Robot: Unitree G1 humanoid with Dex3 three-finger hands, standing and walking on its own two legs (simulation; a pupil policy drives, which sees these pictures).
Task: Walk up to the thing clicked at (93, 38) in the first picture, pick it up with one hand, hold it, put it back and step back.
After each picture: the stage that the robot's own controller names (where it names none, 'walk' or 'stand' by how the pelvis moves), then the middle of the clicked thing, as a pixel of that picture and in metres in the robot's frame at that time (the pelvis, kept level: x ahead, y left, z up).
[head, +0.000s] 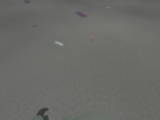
stand; (92, 39) +1.97 -0.06 -0.72
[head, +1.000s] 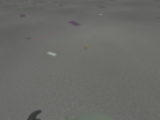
walk; (85, 47) +1.82 +0.25 -0.70
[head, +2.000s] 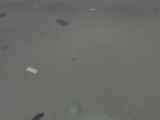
walk; (74, 57) +1.21 +0.43 -0.72
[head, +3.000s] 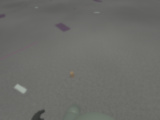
walk; (72, 74) +0.79 +0.35 -0.72
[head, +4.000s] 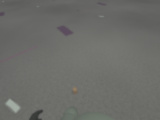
walk; (75, 90) +0.52 +0.21 -0.71
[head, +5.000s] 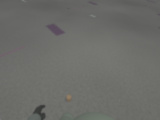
stand; (68, 98) +0.39 +0.19 -0.71
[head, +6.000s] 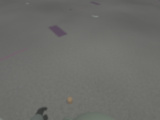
stand; (70, 100) +0.37 +0.19 -0.72
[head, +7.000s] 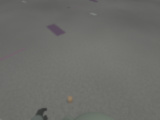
stand; (70, 99) +0.37 +0.20 -0.72
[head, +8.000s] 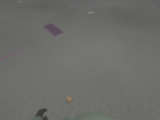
stand; (69, 99) +0.35 +0.21 -0.72
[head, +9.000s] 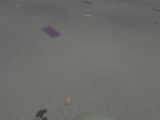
stand; (68, 101) +0.36 +0.22 -0.73
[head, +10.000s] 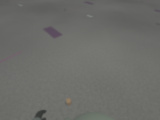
stand; (68, 101) +0.36 +0.21 -0.73
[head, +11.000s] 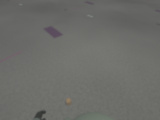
stand; (68, 101) +0.36 +0.21 -0.73
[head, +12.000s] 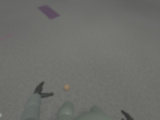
go down; (67, 87) +0.39 +0.21 -0.65
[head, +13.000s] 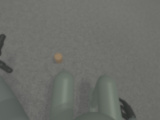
go down; (58, 58) +0.45 +0.24 -0.29
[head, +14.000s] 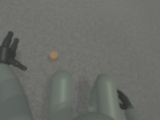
close in; (54, 56) +0.44 +0.25 -0.28
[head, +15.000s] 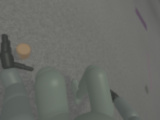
close; (23, 51) +0.43 +0.28 -0.22
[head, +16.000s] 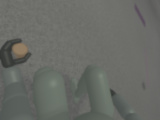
close; (20, 51) +0.42 +0.29 -0.22
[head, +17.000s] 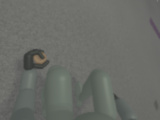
lift; (40, 59) +0.36 +0.26 -0.20
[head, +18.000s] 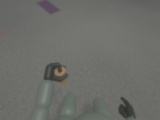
lift; (61, 75) +0.32 +0.18 -0.01
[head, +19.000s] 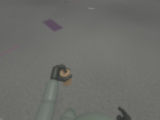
hold; (66, 77) +0.33 +0.16 -0.01
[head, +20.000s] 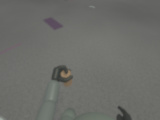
hold; (66, 78) +0.32 +0.16 -0.02
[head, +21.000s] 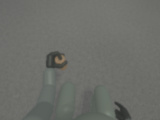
crouch; (61, 62) +0.41 +0.20 -0.10
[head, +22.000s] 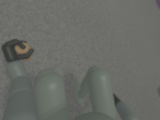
lower; (25, 52) +0.42 +0.28 -0.23
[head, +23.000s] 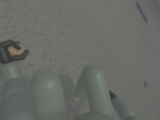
lower; (18, 53) +0.42 +0.29 -0.23
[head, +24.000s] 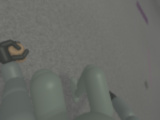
lower; (18, 53) +0.42 +0.29 -0.23
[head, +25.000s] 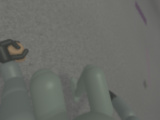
lower; (18, 53) +0.42 +0.29 -0.23
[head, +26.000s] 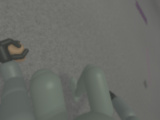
loosen; (18, 52) +0.42 +0.29 -0.23
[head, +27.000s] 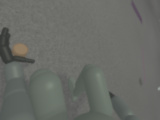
withdraw; (19, 53) +0.42 +0.27 -0.23
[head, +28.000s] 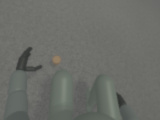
walk; (56, 60) +0.42 +0.24 -0.28
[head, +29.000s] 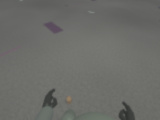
stand; (69, 100) +0.36 +0.18 -0.65
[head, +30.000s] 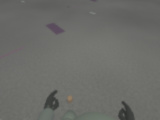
stand; (70, 99) +0.37 +0.19 -0.67
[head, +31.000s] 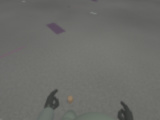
stand; (70, 99) +0.37 +0.18 -0.67
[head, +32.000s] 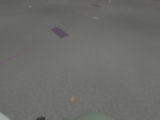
stand; (72, 100) +0.39 +0.18 -0.72
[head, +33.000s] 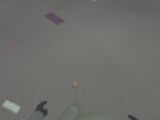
walk; (75, 84) +0.48 +0.17 -0.71
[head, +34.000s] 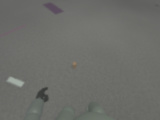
walk; (74, 65) +0.78 +0.18 -0.69
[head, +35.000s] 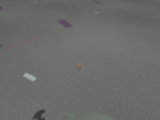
stand; (79, 66) +0.99 +0.20 -0.71
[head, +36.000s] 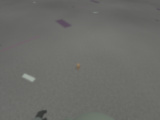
stand; (78, 66) +0.99 +0.19 -0.73
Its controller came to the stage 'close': yes
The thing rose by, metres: 0.70
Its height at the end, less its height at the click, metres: +0.00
